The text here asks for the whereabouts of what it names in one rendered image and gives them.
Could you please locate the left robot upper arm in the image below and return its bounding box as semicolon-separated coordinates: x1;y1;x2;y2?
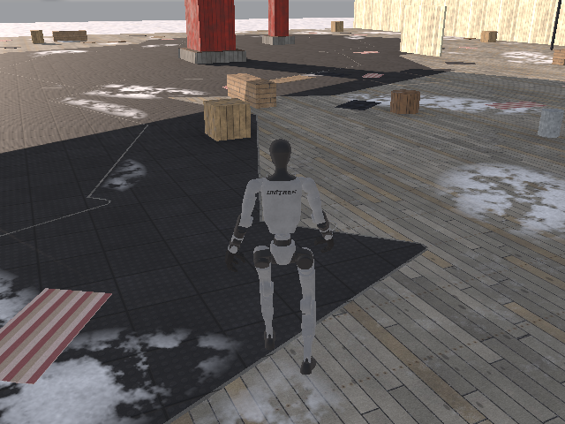
239;178;263;228

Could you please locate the robot left forearm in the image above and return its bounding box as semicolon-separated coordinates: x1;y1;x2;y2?
228;214;247;254

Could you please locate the robot right forearm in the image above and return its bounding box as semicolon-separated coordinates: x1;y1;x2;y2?
317;210;333;240

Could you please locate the right robot upper arm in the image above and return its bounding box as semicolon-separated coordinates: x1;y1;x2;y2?
299;177;326;224

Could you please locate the left robot shin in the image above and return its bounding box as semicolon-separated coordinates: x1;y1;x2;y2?
260;282;274;338

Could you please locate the robot right hand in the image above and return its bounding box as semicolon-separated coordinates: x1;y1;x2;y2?
314;236;335;253

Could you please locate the robot left hand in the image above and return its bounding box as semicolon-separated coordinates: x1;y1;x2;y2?
225;250;245;272

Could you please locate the right robot shin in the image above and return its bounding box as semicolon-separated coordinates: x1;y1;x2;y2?
301;299;316;363

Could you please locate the robot shin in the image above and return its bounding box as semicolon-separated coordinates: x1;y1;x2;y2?
301;299;316;363
260;282;274;338

